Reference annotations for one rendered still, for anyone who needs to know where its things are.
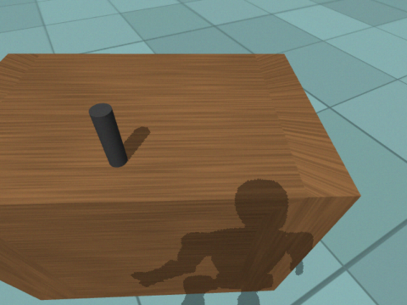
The can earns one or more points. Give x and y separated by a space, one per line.
107 129

